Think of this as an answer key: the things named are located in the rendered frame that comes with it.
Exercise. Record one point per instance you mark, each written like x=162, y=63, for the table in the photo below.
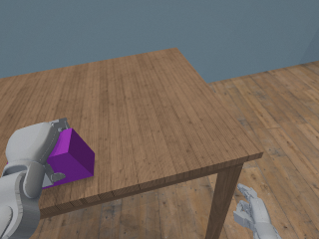
x=151, y=120

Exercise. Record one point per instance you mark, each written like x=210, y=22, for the robot right forearm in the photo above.
x=264, y=230

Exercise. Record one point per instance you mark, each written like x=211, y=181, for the robot left forearm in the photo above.
x=21, y=186

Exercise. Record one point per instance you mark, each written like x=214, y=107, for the robot left hand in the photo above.
x=36, y=142

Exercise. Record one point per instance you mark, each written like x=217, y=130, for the robot right hand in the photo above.
x=254, y=212

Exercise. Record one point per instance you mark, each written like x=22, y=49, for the sponge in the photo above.
x=71, y=156

